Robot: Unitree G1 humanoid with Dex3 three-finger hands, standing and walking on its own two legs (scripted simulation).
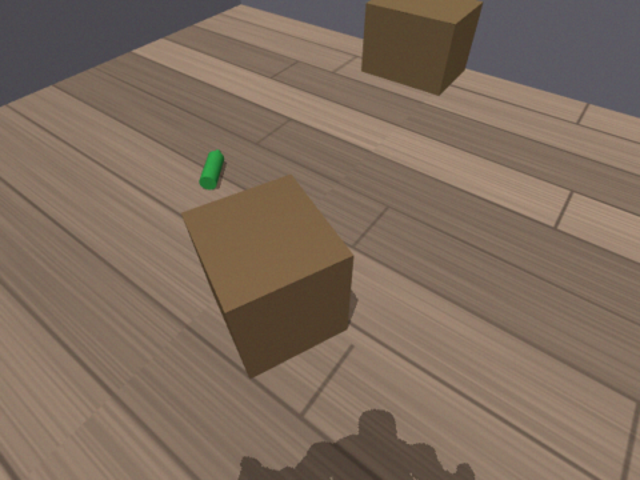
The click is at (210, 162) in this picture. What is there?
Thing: lying bottle
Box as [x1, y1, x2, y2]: [199, 150, 223, 189]
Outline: 219,150 211,151 208,154 199,180 199,183 207,189 215,187 223,161 223,156
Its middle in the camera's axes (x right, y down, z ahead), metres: -0.53 -0.35 +1.92
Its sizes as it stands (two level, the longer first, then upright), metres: 0.243 0.080 0.080
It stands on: the floor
